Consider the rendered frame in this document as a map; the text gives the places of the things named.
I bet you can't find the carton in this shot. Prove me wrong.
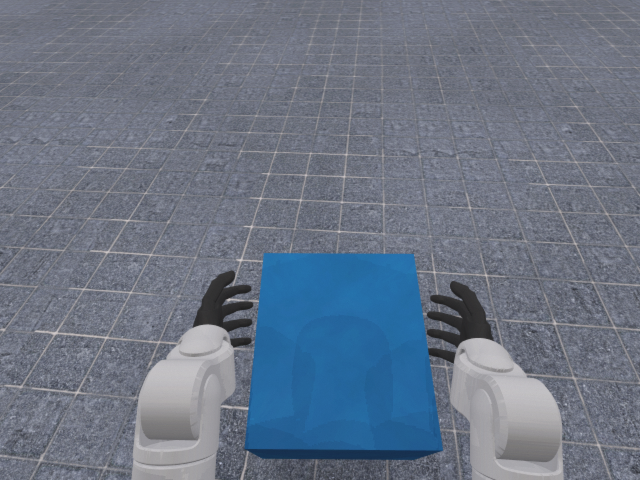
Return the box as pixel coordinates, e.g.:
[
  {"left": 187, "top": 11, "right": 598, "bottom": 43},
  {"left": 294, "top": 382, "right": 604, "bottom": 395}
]
[{"left": 244, "top": 253, "right": 443, "bottom": 460}]

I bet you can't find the robot right hand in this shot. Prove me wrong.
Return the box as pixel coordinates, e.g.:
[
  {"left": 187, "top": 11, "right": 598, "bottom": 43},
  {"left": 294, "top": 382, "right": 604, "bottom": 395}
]
[{"left": 427, "top": 281, "right": 494, "bottom": 364}]

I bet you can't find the robot right forearm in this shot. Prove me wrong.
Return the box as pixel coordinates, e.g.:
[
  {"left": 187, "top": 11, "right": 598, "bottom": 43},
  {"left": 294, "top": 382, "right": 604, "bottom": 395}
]
[{"left": 450, "top": 338, "right": 564, "bottom": 480}]

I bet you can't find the robot left forearm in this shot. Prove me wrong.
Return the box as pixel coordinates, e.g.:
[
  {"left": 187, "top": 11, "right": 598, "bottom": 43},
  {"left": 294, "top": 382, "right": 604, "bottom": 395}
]
[{"left": 131, "top": 325, "right": 236, "bottom": 480}]

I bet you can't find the robot left hand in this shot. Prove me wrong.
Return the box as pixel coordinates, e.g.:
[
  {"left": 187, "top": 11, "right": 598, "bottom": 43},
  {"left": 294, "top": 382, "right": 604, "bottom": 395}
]
[{"left": 193, "top": 270, "right": 253, "bottom": 348}]

